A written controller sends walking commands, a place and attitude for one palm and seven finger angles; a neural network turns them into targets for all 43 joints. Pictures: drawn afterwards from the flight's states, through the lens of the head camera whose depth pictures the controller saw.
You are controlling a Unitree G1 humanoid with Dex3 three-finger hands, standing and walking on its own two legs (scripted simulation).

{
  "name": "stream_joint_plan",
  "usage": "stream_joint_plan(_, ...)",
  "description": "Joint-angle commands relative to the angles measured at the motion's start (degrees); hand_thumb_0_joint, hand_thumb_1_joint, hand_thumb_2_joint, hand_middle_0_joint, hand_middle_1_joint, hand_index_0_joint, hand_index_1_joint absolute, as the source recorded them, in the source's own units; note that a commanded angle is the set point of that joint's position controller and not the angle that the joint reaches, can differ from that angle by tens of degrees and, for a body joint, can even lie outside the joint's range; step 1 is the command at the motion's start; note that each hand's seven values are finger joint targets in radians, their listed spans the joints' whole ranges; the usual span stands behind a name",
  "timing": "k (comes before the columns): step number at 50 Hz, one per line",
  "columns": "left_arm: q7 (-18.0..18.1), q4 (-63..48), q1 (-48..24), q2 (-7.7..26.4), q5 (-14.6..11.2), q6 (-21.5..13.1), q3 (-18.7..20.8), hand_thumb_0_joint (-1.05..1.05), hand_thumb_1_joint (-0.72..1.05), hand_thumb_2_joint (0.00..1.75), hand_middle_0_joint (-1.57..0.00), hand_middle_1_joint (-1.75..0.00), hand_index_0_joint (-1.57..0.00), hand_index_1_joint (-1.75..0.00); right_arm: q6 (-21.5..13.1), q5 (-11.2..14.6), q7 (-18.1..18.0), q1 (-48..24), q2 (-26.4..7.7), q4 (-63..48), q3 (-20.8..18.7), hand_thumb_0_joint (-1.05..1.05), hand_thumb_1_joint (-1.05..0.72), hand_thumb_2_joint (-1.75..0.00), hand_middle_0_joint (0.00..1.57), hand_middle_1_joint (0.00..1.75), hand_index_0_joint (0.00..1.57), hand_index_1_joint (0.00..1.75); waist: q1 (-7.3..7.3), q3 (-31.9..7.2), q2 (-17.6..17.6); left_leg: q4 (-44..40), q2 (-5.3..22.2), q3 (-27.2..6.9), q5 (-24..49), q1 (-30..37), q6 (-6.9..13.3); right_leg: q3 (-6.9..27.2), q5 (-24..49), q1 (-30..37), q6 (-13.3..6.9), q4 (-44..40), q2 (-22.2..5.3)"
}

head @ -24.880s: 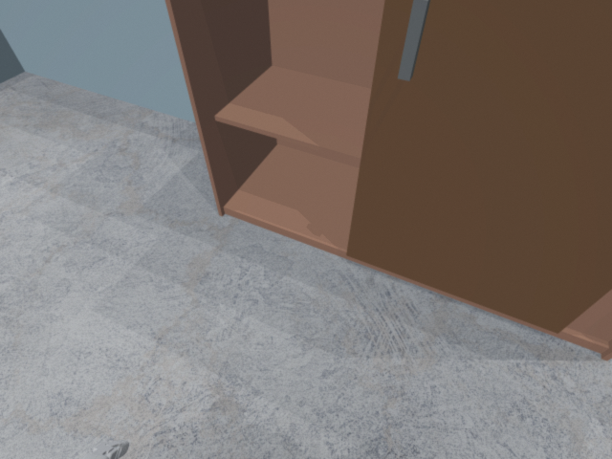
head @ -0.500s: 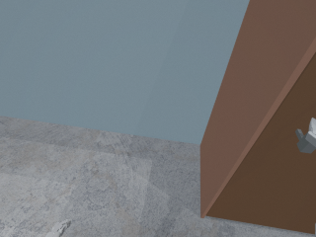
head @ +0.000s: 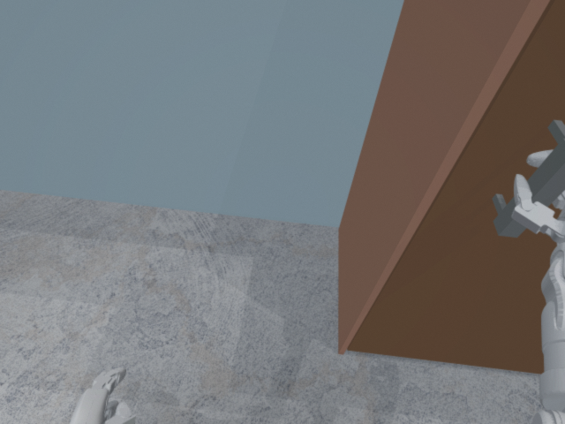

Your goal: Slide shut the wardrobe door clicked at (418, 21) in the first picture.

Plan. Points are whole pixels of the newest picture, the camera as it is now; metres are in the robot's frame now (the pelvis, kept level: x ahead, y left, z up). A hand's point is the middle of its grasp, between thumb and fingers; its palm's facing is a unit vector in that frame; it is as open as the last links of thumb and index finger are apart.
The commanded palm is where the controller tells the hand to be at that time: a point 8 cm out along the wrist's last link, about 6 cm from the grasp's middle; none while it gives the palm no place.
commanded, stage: stop walking and hold the door there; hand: right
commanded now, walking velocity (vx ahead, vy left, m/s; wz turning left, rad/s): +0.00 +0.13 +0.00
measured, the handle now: (531, 181) +0.43 -0.30 +0.15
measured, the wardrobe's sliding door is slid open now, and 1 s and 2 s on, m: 0.00 0.00 0.00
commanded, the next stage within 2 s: loosen the grip on the handle in 0.82 s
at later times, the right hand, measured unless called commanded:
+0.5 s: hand (526, 204) +0.38 -0.27 +0.15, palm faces +0.29 +0.93 -0.20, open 6.0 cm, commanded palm +0.35 -0.33 +0.15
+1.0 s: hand (530, 201) +0.39 -0.28 +0.16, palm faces +0.29 +0.94 -0.20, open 6.4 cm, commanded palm +0.34 -0.32 +0.15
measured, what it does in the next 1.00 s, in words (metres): steps on the spot: right foot, then left foot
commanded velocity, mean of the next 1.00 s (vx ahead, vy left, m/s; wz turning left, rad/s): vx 0.06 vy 0.06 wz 0.00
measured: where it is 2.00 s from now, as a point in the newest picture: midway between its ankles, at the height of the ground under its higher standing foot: outside the picture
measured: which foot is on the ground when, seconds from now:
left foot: down 0.00-0.08, up 0.10-0.30, down 0.32-1.00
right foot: up 0.00-0.00, down 0.02-1.00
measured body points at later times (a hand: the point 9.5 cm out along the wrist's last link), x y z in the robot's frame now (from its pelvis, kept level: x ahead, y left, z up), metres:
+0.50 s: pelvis -0.05 -0.05 +0.00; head -0.03 -0.04 +0.45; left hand +0.02 +0.21 -0.12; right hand +0.36 -0.32 +0.16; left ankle -0.07 +0.06 -0.73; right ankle +0.01 -0.14 -0.73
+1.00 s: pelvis -0.05 -0.03 +0.00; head -0.03 -0.04 +0.45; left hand +0.06 +0.22 -0.10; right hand +0.36 -0.33 +0.17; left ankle -0.07 +0.06 -0.73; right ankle +0.01 -0.14 -0.73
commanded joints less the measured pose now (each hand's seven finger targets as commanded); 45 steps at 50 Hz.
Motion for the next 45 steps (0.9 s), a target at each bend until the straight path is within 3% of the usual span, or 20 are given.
stream_joint_plan(1, 1.0, -7.8, -2.8, 4.2, -0.2, -1.7, 2.0, 0.0, 0.9, 0.9, -0.2, -0.3, -0.2, -0.3, 0.6, 0.8, -3.8, -19.8, -18.4, -10.7, -4.5, 0.0, -0.9, -0.9, 0.45, 1.4, 0.45, 1.4, -1.12, -15.4, 10.1, -1.4, 9.0, -4.6, 27.8, 5.1, 3.6, -1.7, 19.3, 8.7, 0.1, -5.8, -3.1)
stream_joint_plan(2, 0.9, -8.1, -2.0, 4.2, -0.1, -1.7, 1.8, 0.0, 0.9, 0.9, -0.2, -0.3, -0.2, -0.3, 0.3, 0.7, -3.6, -19.5, -16.0, -10.9, -3.0, 0.0, -0.9, -0.9, 0.45, 1.4, 0.45, 1.4, -0.75, -16.1, 6.7, 1.6, 4.9, -1.2, 22.2, 2.4, 1.9, 0.1, 24.1, 11.1, -1.1, -7.1, -5.2)
stream_joint_plan(3, 0.7, -8.5, -2.9, 4.8, 0.0, -1.7, 1.5, 0.0, 0.9, 0.9, -0.2, -0.3, -0.2, -0.3, -0.5, 0.6, -3.3, -20.5, -14.8, -12.3, -1.7, 0.0, -0.9, -0.9, 0.45, 1.4, 0.45, 1.4, -0.84, -16.0, -3.9, 8.2, -0.6, 1.5, 8.3, 0.1, 0.5, 5.8, 27.4, 10.7, -2.6, -11.6, -9.3)
stream_joint_plan(4, 0.4, -9.4, -3.6, 4.1, 0.1, -2.2, 1.2, 0.0, 0.9, 0.9, -0.2, -0.3, -0.2, -0.3, -1.1, 1.1, -3.1, -21.5, -12.8, -14.7, 0.2, 0.0, -0.9, -0.9, 0.45, 1.4, 0.45, 1.4, -0.45, -15.3, -11.4, 17.4, -4.0, 0.7, -11.9, -4.3, 0.8, 11.9, 24.8, 10.1, -4.8, -17.3, -13.3)
stream_joint_plan(5, 0.0, -9.5, -3.0, 3.5, 0.4, -3.0, 0.8, 0.0, 0.9, 0.9, -0.2, -0.3, -0.2, -0.3, -1.1, 1.0, -3.3, -23.4, -11.4, -17.1, 1.4, 0.0, -0.9, -0.9, 0.45, 1.4, 0.45, 1.4, -0.47, -14.3, -11.0, 23.8, -4.0, -2.4, -16.7, -7.0, 1.9, 17.3, 17.3, 9.3, -7.3, -19.7, -15.6)
stream_joint_plan(6, 0.1, -9.1, -2.6, 3.0, 0.3, -3.4, 0.6, 0.0, 0.9, 0.9, -0.2, -0.3, -0.2, -0.3, -1.3, 1.6, -3.7, -24.8, -12.6, -19.0, 0.6, 0.0, -0.9, -0.9, 0.45, 1.4, 0.45, 1.4, -0.68, -15.3, -6.8, 22.5, -3.2, -4.5, -14.9, -8.8, 2.4, 18.3, 17.0, 12.7, -9.3, -17.5, -16.6)
stream_joint_plan(7, 0.3, -7.3, -1.7, 3.8, 0.6, -4.1, 1.0, 0.0, 0.9, 0.9, -0.2, -0.3, -0.2, -0.3, -0.7, 1.3, -4.3, -22.7, -16.2, -14.8, -2.9, 0.0, -0.9, -0.9, 0.45, 1.4, 0.45, 1.4, -0.78, -15.7, -4.0, 19.9, -3.1, -4.8, -13.0, -8.8, 2.1, 16.0, 16.5, 14.7, -9.8, -16.3, -16.1)
stream_joint_plan(9, 0.0, -6.7, -1.5, 3.6, 1.0, -5.4, 0.2, 0.0, 0.9, 0.9, -0.2, -0.3, -0.2, -0.3, -0.2, 1.3, -3.7, -25.5, -13.1, -14.7, 0.5, 0.0, -0.9, -0.9, 0.45, 1.4, 0.45, 1.4, -0.7, -16.4, -7.3, 10.3, -4.2, -3.6, -11.2, -4.3, 2.2, 11.5, 13.2, 14.6, -7.9, -16.1, -13.2)
stream_joint_plan(10, -0.2, -6.4, -1.3, 3.4, 1.1, -5.8, -0.1, 0.0, 0.9, 0.9, -0.2, -0.3, -0.2, -0.3, 0.1, 1.4, -3.5, -26.6, -12.5, -13.7, 1.4, 0.0, -0.9, -0.9, 0.45, 1.4, 0.45, 1.4, -0.5, -15.9, -10.2, 7.0, -4.9, -2.9, -10.4, -2.6, 2.3, 10.9, 10.3, 13.9, -7.2, -17.0, -12.8)
stream_joint_plan(12, -0.3, -6.3, -0.9, 3.7, 1.4, -6.0, -0.4, 0.0, 0.9, 0.9, -0.2, -0.3, -0.2, -0.3, 0.6, 1.5, -3.5, -28.8, -14.1, -12.7, 0.7, 0.0, -0.9, -0.9, 0.45, 1.4, 0.45, 1.4, -0.61, -16.0, -11.9, 0.0, -5.7, -2.4, -8.8, 1.7, 2.9, 10.8, 4.1, 12.0, -6.5, -16.9, -12.6)
stream_joint_plan(16, -0.1, -5.8, -0.6, 4.2, 2.0, -5.8, -0.1, 0.0, 0.9, 0.9, -0.2, -0.3, -0.2, -0.3, 1.6, 2.0, -3.2, -30.6, -14.8, -9.2, 0.6, 0.0, -0.9, -0.9, 0.45, 1.4, 0.45, 1.4, 0.25, -16.5, -6.2, -9.7, -4.0, -4.6, -4.8, 9.0, 4.9, 10.6, -3.6, 7.1, -4.1, -15.1, -9.8)
stream_joint_plan(18, 0.2, -5.9, -0.5, 4.1, 1.3, -6.0, 0.2, 0.0, 0.9, 0.9, -0.2, -0.3, -0.2, -0.3, 1.4, 1.8, -3.5, -30.8, -17.0, -8.1, -1.6, 0.0, -0.9, -0.9, 0.45, 1.4, 0.45, 1.4, -0.22, -17.1, 0.6, -10.1, -2.3, -6.5, -6.6, 7.0, 5.1, 7.3, -5.9, 7.5, -3.5, -12.3, -8.3)
stream_joint_plan(21, 0.7, -5.0, 0.5, 4.3, 1.0, -5.4, 0.4, 0.0, 0.9, 0.9, -0.2, -0.3, -0.2, -0.3, 1.7, 2.1, -3.5, -31.5, -14.8, -4.1, 0.9, 0.0, -0.9, -0.9, 0.45, 1.4, 0.45, 1.4, 0.48, -14.6, 1.4, -11.1, -0.4, -8.1, -12.3, 3.4, 5.7, 5.9, -9.9, 5.7, -3.2, -10.8, -7.1)
stream_joint_plan(22, 0.7, -5.0, 0.4, 4.7, 1.0, -5.3, 0.4, 0.0, 0.9, 0.9, -0.2, -0.3, -0.2, -0.3, 1.6, 1.9, -3.7, -31.6, -16.8, -2.8, -1.0, 0.0, -0.9, -0.9, 0.45, 1.4, 0.45, 1.4, 0.2, -13.0, 0.2, -11.3, -0.3, -8.9, -12.3, 1.5, 5.7, 5.7, -9.2, 5.7, -3.3, -10.3, -7.1)
stream_joint_plan(24, 0.9, -4.5, 1.1, 4.7, 1.0, -5.2, 0.5, 0.0, 0.9, 0.9, -0.2, -0.3, -0.2, -0.3, 1.0, 1.7, -3.7, -31.2, -16.7, -1.4, -0.7, 0.0, -0.9, -0.9, 0.45, 1.4, 0.45, 1.4, 0.16, -12.7, 0.0, -11.0, 0.0, -8.6, -11.0, 1.5, 5.6, 5.5, -7.3, 5.3, -3.2, -9.7, -6.8)
stream_joint_plan(27, 1.1, -4.3, 1.2, 5.2, 0.6, -5.1, 0.7, 0.0, 0.9, 0.9, -0.2, -0.3, -0.2, -0.3, 0.7, 1.8, -3.4, -30.3, -17.2, -0.9, -1.2, 0.0, -0.9, -0.9, 0.45, 1.4, 0.45, 1.4, -0.07, -11.9, 0.7, -10.5, 0.3, -8.6, -3.1, 2.5, 5.2, 4.1, 2.2, 5.3, -2.9, -7.4, -6.1)
stream_joint_plan(31, 1.1, -4.2, 1.4, 5.2, 0.2, -4.9, 0.8, 0.0, 0.9, 0.9, -0.2, -0.3, -0.2, -0.3, 0.5, 2.1, -3.0, -29.2, -15.3, -2.2, 0.7, 0.0, -0.9, -0.9, 0.45, 1.4, 0.45, 1.4, 0.12, -13.3, 0.5, -9.1, 0.3, -7.3, 6.7, 4.8, 4.4, 2.9, 14.3, 6.9, -2.4, -5.5, -5.9)
stream_joint_plan(33, 1.0, -4.4, 1.7, 5.7, 0.1, -4.7, 1.0, 0.0, 0.9, 0.9, -0.2, -0.3, -0.2, -0.3, 0.6, 1.9, -3.1, -28.0, -17.7, -2.3, -1.5, 0.0, -0.9, -0.9, 0.45, 1.4, 0.45, 1.4, -0.32, -14.2, 0.3, -8.8, 0.3, -7.6, 11.6, 5.3, 4.2, 2.3, 18.8, 8.1, -2.2, -4.3, -5.8)
stream_joint_plan(37, 0.9, -5.2, 1.2, 5.6, 0.0, -4.5, 1.1, 0.0, 0.9, 0.9, -0.2, -0.3, -0.2, -0.3, 0.6, 2.0, -3.0, -27.4, -17.8, -3.8, -1.8, 0.0, -0.9, -0.9, 0.45, 1.4, 0.45, 1.4, -0.41, -15.2, -0.4, -8.8, 0.2, -7.5, 14.1, 6.5, 3.7, 2.0, 20.8, 8.8, -2.1, -4.3, -5.7)
stream_joint_plan(45, 0.8, -6.3, 0.9, 5.1, 0.3, -4.4, 0.5, 0.0, 0.9, 0.9, -0.2, -0.3, -0.2, -0.3, 0.7, 2.1, -3.0, -27.7, -17.2, -3.3, -1.3, 0.0, -0.9, -0.9, 0.45, 1.4, 0.45, 1.4, -0.48, -16.3, -0.4, -10.2, -0.5, -6.9, 10.3, 5.9, 3.2, 2.6, 18.6, 10.3, -2.4, -6.1, -6.0)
